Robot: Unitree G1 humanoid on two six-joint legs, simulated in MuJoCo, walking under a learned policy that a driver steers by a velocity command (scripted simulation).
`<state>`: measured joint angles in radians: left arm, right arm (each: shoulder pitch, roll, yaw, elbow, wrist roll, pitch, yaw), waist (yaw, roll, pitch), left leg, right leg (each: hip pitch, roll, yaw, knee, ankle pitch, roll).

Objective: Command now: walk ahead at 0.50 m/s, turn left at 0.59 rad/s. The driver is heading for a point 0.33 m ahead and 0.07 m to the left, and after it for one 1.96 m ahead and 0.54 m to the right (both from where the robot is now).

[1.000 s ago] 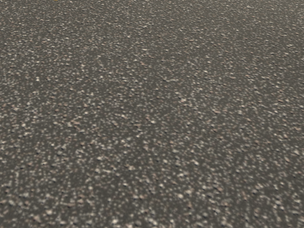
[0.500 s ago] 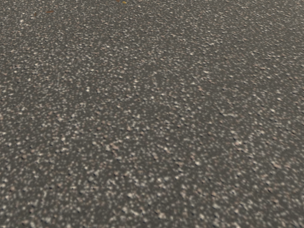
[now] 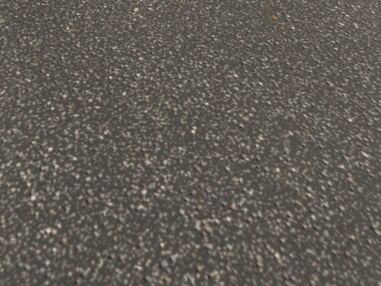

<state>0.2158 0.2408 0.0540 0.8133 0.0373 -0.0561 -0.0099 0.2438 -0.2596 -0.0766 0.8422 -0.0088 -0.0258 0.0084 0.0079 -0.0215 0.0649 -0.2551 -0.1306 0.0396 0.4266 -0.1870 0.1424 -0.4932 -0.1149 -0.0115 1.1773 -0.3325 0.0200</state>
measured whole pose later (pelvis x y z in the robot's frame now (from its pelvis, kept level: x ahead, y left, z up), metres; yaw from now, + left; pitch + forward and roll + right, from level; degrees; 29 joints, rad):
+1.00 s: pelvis +0.27 +0.01 +0.01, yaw -8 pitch +1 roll -1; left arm 0.22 0.31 0.10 0.78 0.03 0.06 -0.02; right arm 0.23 -0.26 -0.02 0.75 -0.02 0.00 -0.05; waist 0.01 -0.05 0.03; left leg -0.20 -0.02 0.02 0.41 -0.22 0.04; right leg -0.51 0.11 0.07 1.04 -0.41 0.02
